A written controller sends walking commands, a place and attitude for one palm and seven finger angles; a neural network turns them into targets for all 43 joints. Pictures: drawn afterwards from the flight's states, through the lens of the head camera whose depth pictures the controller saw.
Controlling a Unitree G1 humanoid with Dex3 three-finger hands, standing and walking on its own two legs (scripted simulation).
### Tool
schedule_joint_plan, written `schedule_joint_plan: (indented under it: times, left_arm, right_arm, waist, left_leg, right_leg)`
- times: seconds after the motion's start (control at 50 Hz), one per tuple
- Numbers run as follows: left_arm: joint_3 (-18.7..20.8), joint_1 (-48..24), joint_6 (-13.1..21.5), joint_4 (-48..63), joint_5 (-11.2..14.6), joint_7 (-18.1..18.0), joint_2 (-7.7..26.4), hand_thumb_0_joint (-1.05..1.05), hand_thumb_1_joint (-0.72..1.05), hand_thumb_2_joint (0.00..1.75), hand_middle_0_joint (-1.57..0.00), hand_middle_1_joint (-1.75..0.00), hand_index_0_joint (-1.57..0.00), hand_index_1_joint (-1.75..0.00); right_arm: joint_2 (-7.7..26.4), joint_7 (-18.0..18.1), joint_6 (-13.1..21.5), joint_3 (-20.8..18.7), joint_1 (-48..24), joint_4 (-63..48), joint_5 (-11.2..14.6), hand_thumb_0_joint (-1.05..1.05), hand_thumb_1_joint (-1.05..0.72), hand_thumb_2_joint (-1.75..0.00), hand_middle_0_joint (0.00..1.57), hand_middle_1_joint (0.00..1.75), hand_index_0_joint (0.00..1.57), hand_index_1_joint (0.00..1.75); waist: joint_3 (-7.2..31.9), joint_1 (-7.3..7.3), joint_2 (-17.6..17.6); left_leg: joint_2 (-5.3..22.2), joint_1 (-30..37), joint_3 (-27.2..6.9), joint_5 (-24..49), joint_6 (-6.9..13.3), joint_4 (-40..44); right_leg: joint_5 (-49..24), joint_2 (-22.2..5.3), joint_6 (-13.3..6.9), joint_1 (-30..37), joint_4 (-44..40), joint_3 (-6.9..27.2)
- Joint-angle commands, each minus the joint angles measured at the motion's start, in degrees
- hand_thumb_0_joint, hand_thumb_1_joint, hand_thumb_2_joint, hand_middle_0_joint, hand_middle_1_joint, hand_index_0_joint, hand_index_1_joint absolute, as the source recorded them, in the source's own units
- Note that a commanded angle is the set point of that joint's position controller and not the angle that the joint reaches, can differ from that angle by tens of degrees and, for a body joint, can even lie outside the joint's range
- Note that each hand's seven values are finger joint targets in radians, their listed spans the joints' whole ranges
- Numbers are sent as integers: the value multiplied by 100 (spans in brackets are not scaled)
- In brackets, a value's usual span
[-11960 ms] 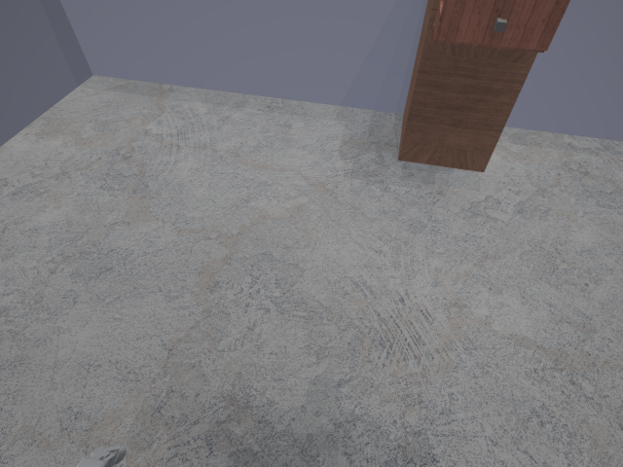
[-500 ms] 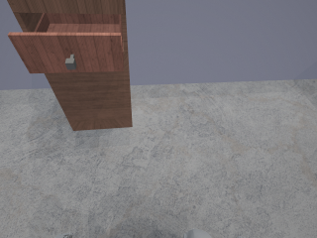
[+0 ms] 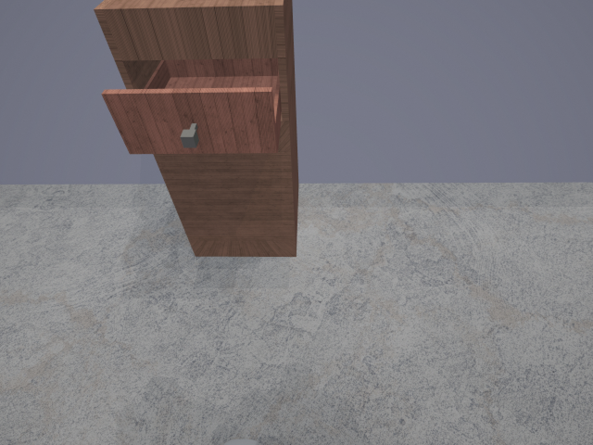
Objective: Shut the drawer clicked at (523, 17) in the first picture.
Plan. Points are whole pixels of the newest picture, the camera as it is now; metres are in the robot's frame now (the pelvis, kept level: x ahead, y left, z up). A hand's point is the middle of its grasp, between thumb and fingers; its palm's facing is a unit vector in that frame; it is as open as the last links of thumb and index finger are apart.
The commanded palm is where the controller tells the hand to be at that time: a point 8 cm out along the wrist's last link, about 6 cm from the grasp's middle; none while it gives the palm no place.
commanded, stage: take the last steps up to it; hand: left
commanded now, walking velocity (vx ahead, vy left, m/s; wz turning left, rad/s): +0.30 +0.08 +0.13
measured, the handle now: (191, 134) +0.76 +0.29 -0.01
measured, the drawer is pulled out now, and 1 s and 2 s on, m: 0.16 0.16 0.16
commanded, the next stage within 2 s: come to a stop and stand still in 0.86 s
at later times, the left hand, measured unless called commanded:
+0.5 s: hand out of the picture +0.09 +0.30 -0.18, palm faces +0.10 -0.98 -0.16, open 7.4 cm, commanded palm none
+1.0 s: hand (178, 322) +0.36 +0.26 -0.18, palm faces +0.03 -0.98 -0.21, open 7.2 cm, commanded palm none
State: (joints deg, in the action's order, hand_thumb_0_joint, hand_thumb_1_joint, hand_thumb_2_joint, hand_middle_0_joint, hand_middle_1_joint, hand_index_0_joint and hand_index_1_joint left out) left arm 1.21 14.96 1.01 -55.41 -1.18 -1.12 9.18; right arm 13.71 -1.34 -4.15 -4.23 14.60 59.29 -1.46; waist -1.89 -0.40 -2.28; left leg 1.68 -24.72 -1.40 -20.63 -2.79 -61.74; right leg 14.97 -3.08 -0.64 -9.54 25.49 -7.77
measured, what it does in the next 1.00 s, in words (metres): walks ahead: left foot, then right foot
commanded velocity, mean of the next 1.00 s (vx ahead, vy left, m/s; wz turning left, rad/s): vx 0.22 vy -0.01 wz -0.03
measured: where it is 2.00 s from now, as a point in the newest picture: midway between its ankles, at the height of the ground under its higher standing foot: (287, 417)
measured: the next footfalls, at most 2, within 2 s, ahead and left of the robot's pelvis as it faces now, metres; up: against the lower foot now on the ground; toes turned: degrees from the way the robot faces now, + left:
left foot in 0.22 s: +0.07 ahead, +0.17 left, +0.00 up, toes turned +9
right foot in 0.84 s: +0.35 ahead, +0.02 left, +0.00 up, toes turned -8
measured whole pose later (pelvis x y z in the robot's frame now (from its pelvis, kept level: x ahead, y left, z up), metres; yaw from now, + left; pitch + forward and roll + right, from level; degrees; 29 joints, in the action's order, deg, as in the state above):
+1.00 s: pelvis +0.29 +0.08 -0.01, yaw +0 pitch -1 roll -1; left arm 2.8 10.6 3.7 -59.3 -0.3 -2.0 9.2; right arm 6.6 1.2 0.6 -2.3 21.0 63.8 -0.8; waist -3.9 -2.2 -1.1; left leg 4.4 -24.7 1.5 -22.8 0.5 -70.4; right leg 13.4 2.8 -6.0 -15.1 28.6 -9.7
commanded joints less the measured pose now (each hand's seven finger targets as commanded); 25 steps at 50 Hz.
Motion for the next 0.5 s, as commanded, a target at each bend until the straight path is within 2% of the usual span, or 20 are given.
schedule_joint_plan:
  times: [0.0, 0.04, 0.1, 0.14, 0.16, 0.18, 0.2, 0.22, 0.24, 0.26, 0.28, 0.3, 0.32, 0.34, 0.38, 0.42, 0.48]
  left_arm:
    - [324, 830, 169, -55, -50, -38, 1113, 0, 90, 90, -20, -30, -20, -30]
    - [335, 959, 180, -178, -84, -26, 1160, 0, 90, 90, -20, -30, -20, -30]
    - [342, 913, 161, -305, -93, -2, 1229, 0, 90, 90, -20, -30, -20, -30]
    - [342, 768, 116, -376, -65, 9, 1195, 0, 90, 90, -20, -30, -20, -30]
    - [327, 622, 86, -386, -34, 18, 1143, 0, 90, 90, -20, -30, -20, -30]
    - [273, 540, 54, -362, -18, 43, 925, 0, 90, 90, -20, -30, -20, -30]
    - [193, 536, 25, -237, 14, 79, 496, 0, 90, 90, -20, -30, -20, -30]
    - [149, 226, 7, -21, -29, 55, 464, 0, 90, 90, -20, -30, -20, -30]
    - [157, -123, -7, -24, -54, 33, 486, 0, 90, 90, -20, -30, -20, -30]
    - [190, -158, 5, -92, -44, 77, 518, 0, 90, 90, -20, -30, -20, -30]
    - [204, 54, 15, -247, -47, 134, 485, 0, 90, 90, -20, -30, -20, -30]
    - [196, 297, 12, -400, -60, 166, 423, 0, 90, 90, -20, -30, -20, -30]
    - [202, 503, 12, -512, -46, 183, 383, 0, 90, 90, -20, -30, -20, -30]
    - [222, 616, -17, -561, -52, 168, 362, 0, 90, 90, -20, -30, -20, -30]
    - [228, 644, -56, -559, -45, 149, 347, 0, 90, 90, -20, -30, -20, -30]
    - [247, 472, -72, -517, -28, 137, 376, 0, 90, 90, -20, -30, -20, -30]
    - [262, 38, -117, -353, -11, 138, 351, 0, 90, 90, -20, -30, -20, -30]
  right_arm:
    - [219, -42, 249, -13, -765, -599, -9, 0, -90, -90, 20, 30, 20, 30]
    - [132, -71, 296, 21, -898, -666, 16, 0, -90, -90, 20, 30, 20, 30]
    - [22, -83, 379, 81, -748, -658, 48, 0, -90, -90, 20, 30, 20, 30]
    - [-2, -52, 439, 99, -290, -510, 46, 0, -90, -90, 20, 30, 20, 30]
    - [90, -15, 486, 80, 152, -342, 52, 0, -90, -90, 20, 30, 20, 30]
    - [397, 56, 537, 16, 742, -151, 53, 0, -90, -90, 20, 30, 20, 30]
    - [924, 116, 570, -117, 1277, -9, -7, 0, -90, -90, 20, 30, 20, 30]
    - [1243, 146, 544, -163, 1605, 15, -7, 0, -90, -90, 20, 30, 20, 30]
    - [1113, 218, 553, -137, 1457, 65, -18, 0, -90, -90, 20, 30, 20, 30]
    - [828, 246, 566, -41, 1100, -15, 3, 0, -90, -90, 20, 30, 20, 30]
    - [536, 252, 613, 55, 731, -95, 18, 0, -90, -90, 20, 30, 20, 30]
    - [356, 258, 680, 113, 582, -124, 35, 0, -90, -90, 20, 30, 20, 30]
    - [260, 272, 748, 140, 556, -92, 65, 0, -90, -90, 20, 30, 20, 30]
    - [165, 288, 794, 130, 627, -73, 68, 0, -90, -90, 20, 30, 20, 30]
    - [144, 312, 848, 151, 775, 23, 97, 0, -90, -90, 20, 30, 20, 30]
    - [85, 338, 873, 169, 963, 136, 108, 0, -90, -90, 20, 30, 20, 30]
    - [12, 381, 896, 201, 1217, 309, 98, 0, -90, -90, 20, 30, 20, 30]
  waist:
    - [-231, 463, 1119]
    - [-284, 498, 1160]
    - [-214, 413, 1347]
    - [-145, 164, 1240]
    - [-60, -78, 919]
    - [124, -344, 85]
    - [137, -543, -1472]
    - [-42, -660, -1730]
    - [-362, -662, -1396]
    - [-766, -456, -877]
    - [-894, -220, -520]
    - [-819, -80, -336]
    - [-619, 26, -376]
    - [-484, 60, -354]
    - [-368, 115, -251]
    - [-395, 107, -185]
    - [-611, 71, -174]
  left_leg:
    - [232, -847, 244, -68, -39, 771]
    - [221, -587, 396, -202, 19, 1393]
    - [101, 177, 646, -204, 130, 2257]
    - [-72, 1316, 952, 193, 179, 3103]
    - [-129, 2150, 1073, 473, 165, 3570]
    - [214, 2971, 632, 96, 224, 3878]
    - [1526, 3262, -1241, -938, 653, 4623]
    - [2166, 2893, -2277, -1713, 1054, 5279]
    - [2227, 2449, -2402, -1844, 1171, 5512]
    - [2033, 1954, -2074, -1581, 1172, 5534]
    - [1762, 1754, -1465, -969, 1075, 5501]
    - [1492, 1702, -925, -193, 947, 5457]
    - [1323, 1810, -568, 572, 866, 5401]
    - [1256, 1891, -353, 1163, 846, 5352]
    - [1222, 2185, -108, 2221, 826, 5224]
    - [1240, 2381, -34, 3011, 784, 5135]
    - [1385, 2474, -44, 3452, 865, 5094]
  right_leg:
    - [399, -1673, -637, 604, -1481, 1492]
    - [523, -1717, -680, 509, -1520, 1422]
    - [501, -1621, -620, 161, -1405, 1116]
    - [883, -1369, -437, -502, -1111, 776]
    - [1155, -1185, -293, -1015, -810, 542]
    - [1351, -894, -99, -1579, 38, 251]
    - [1723, -218, 189, -2505, 1638, -308]
    - [2086, -59, 154, -2945, 2760, -20]
    - [1790, -231, 77, -3180, 3520, 408]
    - [1225, -380, 31, -3177, 3861, 584]
    - [682, -484, 44, -3003, 3947, 604]
    - [275, -491, 92, -2761, 3942, 583]
    - [3, -474, 139, -2605, 3925, 547]
    - [-131, -423, 188, -2542, 3936, 548]
    - [-295, -340, 252, -2682, 3976, 556]
    - [-370, -303, 267, -2885, 3964, 558]
    - [-477, -334, 268, -3230, 3896, 599]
